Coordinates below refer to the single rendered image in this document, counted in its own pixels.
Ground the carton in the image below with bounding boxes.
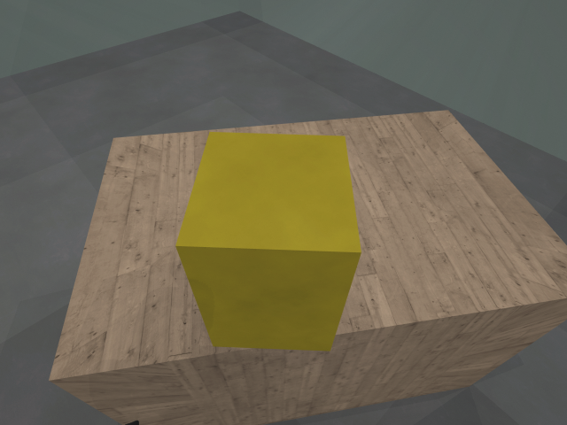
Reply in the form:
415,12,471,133
175,132,361,352

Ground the pedestal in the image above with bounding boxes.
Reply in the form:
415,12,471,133
49,110,567,425

